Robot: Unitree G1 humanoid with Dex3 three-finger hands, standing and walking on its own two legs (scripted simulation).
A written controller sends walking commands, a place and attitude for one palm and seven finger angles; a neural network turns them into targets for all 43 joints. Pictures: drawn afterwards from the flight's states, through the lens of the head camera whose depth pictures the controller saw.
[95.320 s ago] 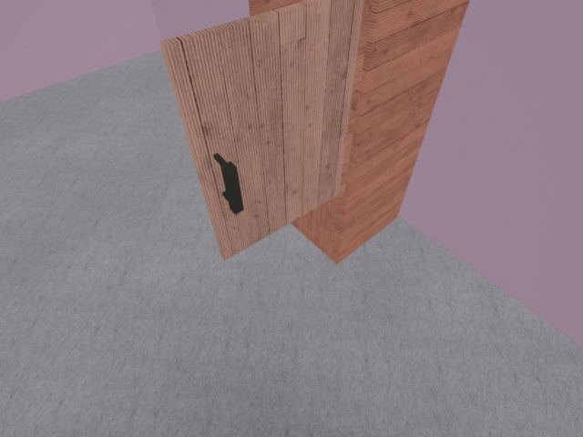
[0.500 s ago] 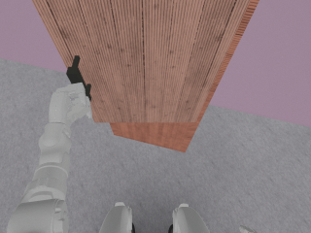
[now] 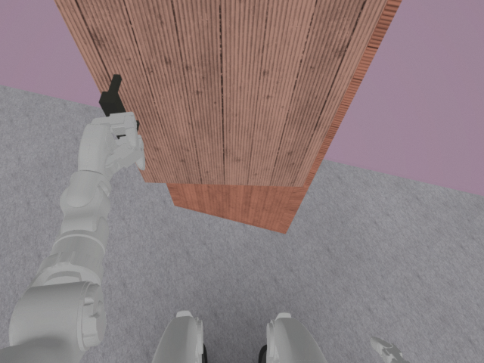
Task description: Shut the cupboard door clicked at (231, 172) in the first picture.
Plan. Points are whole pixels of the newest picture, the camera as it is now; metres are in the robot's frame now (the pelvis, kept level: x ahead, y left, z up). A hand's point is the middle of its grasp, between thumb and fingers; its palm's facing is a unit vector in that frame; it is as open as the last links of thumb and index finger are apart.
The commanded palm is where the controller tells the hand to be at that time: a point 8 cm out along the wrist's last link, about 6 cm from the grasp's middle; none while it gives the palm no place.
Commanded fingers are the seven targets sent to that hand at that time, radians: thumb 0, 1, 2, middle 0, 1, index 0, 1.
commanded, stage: push the door shut along its arc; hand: left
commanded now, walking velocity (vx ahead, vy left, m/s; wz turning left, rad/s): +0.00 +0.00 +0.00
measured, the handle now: (124, 114) +0.53 +0.20 +0.05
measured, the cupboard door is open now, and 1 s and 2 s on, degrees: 14 0 0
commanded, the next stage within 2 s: pull the fist back off the door in 0.96 s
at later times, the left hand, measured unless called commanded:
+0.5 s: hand (150, 118) +0.52 +0.15 +0.06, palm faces -0.21 -0.98 -0.03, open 3.2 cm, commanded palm +0.52 +0.19 +0.06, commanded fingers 0.00 0.90 0.90 -1.30 -1.50 -1.30 -1.50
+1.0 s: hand (153, 110) +0.54 +0.15 +0.06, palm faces -0.27 -0.96 -0.04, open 3.2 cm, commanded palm +0.58 +0.15 +0.06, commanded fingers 0.00 0.90 0.90 -1.30 -1.50 -1.30 -1.50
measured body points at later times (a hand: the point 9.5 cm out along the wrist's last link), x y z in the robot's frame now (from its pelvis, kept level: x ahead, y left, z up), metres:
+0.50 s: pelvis -0.01 +0.01 -0.02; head +0.14 +0.02 +0.41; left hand +0.52 +0.21 +0.06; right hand +0.00 -0.27 -0.13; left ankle +0.05 +0.12 -0.64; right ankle +0.02 -0.11 -0.64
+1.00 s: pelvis -0.02 +0.02 -0.03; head +0.15 +0.05 +0.38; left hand +0.54 +0.20 +0.06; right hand -0.02 -0.25 -0.13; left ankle +0.05 +0.12 -0.64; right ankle +0.02 -0.11 -0.64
